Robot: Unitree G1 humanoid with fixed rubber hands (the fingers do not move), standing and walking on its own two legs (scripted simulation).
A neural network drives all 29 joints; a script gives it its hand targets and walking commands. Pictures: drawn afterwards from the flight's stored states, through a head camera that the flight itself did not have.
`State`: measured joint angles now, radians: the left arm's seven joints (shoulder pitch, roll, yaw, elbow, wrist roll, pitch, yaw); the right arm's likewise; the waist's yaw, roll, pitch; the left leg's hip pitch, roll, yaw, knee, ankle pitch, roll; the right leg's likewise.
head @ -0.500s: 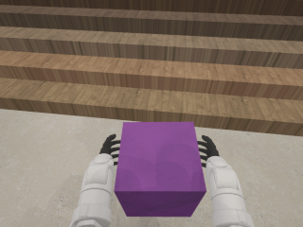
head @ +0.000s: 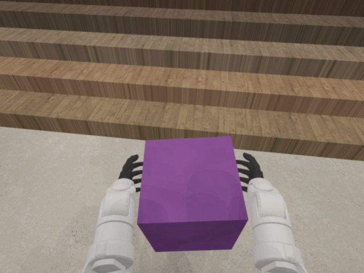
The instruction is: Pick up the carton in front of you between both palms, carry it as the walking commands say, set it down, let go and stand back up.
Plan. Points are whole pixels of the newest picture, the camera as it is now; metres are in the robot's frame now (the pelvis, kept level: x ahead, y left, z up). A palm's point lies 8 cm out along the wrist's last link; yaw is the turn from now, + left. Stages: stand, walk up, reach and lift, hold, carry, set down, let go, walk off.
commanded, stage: reach and lift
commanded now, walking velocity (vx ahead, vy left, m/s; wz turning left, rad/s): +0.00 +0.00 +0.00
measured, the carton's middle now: (190, 197) +0.31 +0.00 -0.04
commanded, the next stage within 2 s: hold in 0.34 s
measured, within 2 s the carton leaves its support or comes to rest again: neither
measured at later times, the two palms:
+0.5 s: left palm (127, 179) +0.30 +0.15 +0.04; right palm (256, 182) +0.30 -0.15 +0.05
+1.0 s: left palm (124, 183) +0.29 +0.15 +0.05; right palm (259, 186) +0.28 -0.15 +0.06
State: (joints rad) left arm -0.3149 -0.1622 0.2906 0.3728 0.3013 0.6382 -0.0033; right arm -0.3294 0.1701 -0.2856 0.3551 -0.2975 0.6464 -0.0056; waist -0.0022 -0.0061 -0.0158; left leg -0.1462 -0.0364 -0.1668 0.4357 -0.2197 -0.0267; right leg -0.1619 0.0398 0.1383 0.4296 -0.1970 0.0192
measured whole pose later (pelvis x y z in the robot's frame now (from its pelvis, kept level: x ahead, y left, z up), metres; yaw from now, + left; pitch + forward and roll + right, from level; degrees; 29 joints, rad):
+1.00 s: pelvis -0.01 +0.00 +0.00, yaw +0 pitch -7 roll +0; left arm -0.32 -0.17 0.27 0.30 0.30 0.75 0.00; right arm -0.32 0.17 -0.27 0.28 -0.30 0.75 0.00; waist -0.01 0.00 0.00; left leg -0.08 -0.03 -0.15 0.40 -0.20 -0.02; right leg -0.09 0.03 0.14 0.39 -0.17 0.02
